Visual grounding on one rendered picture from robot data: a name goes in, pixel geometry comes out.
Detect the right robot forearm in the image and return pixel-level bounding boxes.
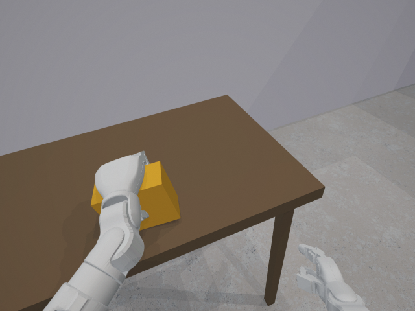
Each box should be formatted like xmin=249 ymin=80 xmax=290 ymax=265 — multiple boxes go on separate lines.
xmin=324 ymin=281 xmax=369 ymax=311

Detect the right robot hand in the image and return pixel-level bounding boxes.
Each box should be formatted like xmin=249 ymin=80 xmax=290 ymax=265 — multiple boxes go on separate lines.
xmin=296 ymin=244 xmax=345 ymax=303

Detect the table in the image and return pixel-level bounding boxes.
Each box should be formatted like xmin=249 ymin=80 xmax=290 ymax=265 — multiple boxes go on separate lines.
xmin=0 ymin=95 xmax=325 ymax=311

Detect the sponge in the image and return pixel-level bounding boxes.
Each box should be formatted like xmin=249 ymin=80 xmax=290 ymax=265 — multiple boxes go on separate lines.
xmin=91 ymin=161 xmax=180 ymax=230

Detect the left robot forearm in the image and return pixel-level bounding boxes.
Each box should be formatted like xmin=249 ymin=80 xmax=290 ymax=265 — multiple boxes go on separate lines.
xmin=43 ymin=191 xmax=145 ymax=311

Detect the left robot hand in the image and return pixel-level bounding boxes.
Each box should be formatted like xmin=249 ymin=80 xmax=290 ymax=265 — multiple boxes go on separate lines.
xmin=95 ymin=151 xmax=150 ymax=221

